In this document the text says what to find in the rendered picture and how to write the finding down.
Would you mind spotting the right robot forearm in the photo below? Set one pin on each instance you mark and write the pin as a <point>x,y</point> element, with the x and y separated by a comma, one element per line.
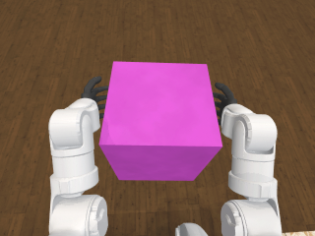
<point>253,148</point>

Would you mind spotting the carton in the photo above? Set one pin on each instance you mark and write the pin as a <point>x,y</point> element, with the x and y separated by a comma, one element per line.
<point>160,121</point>

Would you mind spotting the robot right upper arm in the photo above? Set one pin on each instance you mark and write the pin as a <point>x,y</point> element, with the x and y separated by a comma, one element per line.
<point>248,218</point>

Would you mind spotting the robot left upper arm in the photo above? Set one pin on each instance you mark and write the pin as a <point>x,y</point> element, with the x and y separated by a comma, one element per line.
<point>85,215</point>

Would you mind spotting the robot right hand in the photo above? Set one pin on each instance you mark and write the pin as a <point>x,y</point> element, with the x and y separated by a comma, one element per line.
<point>226,99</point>

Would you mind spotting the robot right thigh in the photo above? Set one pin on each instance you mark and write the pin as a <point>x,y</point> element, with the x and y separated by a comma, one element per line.
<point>189,229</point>

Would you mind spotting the left robot forearm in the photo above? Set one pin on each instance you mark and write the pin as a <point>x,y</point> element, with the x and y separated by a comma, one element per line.
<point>71,136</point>

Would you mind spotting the robot left hand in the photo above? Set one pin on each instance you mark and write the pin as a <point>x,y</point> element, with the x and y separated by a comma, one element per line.
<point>91,92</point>

